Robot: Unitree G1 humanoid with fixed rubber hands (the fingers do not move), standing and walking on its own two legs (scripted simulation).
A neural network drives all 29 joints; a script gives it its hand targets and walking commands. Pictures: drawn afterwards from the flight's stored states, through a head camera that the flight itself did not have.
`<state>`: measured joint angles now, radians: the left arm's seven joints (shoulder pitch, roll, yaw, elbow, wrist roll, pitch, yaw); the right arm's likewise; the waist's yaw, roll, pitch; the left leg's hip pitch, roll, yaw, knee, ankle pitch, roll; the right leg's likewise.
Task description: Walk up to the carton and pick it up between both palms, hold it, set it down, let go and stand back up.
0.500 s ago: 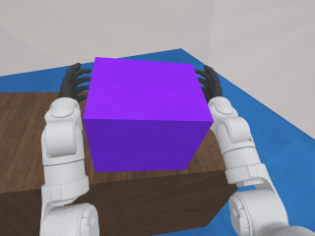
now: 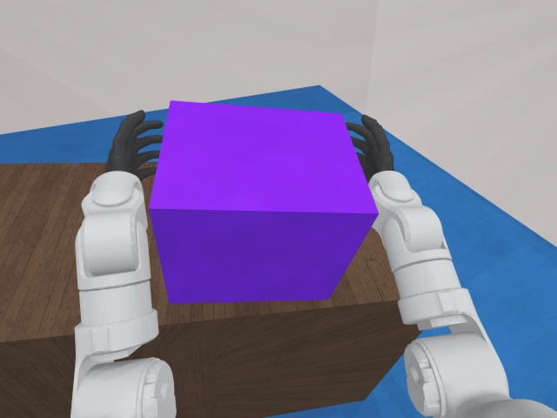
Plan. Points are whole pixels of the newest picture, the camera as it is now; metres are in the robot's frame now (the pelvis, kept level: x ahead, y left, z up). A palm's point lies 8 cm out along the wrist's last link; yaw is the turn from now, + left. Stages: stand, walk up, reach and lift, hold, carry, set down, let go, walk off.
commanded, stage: hold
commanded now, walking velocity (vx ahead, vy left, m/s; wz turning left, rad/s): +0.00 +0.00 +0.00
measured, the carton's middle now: (255, 207) +0.35 +0.01 +0.15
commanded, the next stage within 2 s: set down in 0.12 s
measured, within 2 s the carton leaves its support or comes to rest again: neither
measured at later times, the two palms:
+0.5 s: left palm (126, 178) +0.36 +0.18 +0.19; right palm (365, 181) +0.37 -0.15 +0.19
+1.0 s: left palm (145, 201) +0.37 +0.17 +0.14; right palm (362, 201) +0.38 -0.16 +0.14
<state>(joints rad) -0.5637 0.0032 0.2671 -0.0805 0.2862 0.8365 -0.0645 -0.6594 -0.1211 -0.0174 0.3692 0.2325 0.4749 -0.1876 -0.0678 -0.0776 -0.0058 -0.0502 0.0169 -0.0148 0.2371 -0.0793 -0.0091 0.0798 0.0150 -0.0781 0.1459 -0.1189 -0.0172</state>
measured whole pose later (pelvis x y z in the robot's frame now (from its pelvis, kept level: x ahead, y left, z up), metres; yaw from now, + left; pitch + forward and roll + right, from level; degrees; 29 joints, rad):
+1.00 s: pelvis +0.02 -0.01 +0.00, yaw -1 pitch -8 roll +0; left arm -0.46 -0.01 0.26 0.14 0.28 0.44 -0.07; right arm -0.52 -0.06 -0.02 0.55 0.12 0.05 -0.18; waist -0.01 -0.10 0.10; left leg 0.05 0.02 0.00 0.19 -0.10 -0.02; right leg 0.16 0.01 -0.07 0.14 -0.16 -0.02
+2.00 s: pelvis +0.03 +0.00 +0.00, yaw +1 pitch +2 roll +0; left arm -0.63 -0.01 0.39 0.69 0.30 0.10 -0.06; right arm -0.64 0.01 -0.30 0.85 -0.17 -0.07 -0.10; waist -0.01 -0.04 -0.03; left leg -0.16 0.01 -0.02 0.19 -0.07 -0.01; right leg -0.04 0.01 -0.09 0.12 -0.12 -0.02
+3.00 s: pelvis +0.02 +0.00 +0.00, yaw +1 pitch +8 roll +0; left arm -0.70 0.00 0.49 0.87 0.35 -0.09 -0.08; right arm -0.66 0.07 -0.48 0.82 -0.37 -0.14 -0.06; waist -0.01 -0.01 -0.05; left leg -0.28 0.01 -0.03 0.16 -0.02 -0.01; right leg -0.16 0.01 -0.10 0.11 -0.10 -0.02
